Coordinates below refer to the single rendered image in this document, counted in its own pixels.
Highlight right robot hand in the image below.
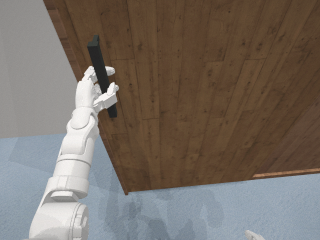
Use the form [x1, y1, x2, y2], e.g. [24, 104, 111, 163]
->
[244, 230, 265, 240]

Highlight left robot hand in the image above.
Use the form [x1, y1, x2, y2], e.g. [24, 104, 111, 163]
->
[75, 66, 119, 116]

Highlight handle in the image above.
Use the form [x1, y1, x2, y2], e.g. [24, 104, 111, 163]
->
[87, 34, 118, 118]

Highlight robot left forearm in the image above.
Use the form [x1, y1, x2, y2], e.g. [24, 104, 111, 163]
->
[29, 107, 100, 239]

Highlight wardrobe door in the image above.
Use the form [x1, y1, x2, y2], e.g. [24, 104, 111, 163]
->
[54, 0, 320, 192]
[255, 94, 320, 174]

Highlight left robot upper arm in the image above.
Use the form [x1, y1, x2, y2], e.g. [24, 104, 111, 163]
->
[22, 202, 89, 240]

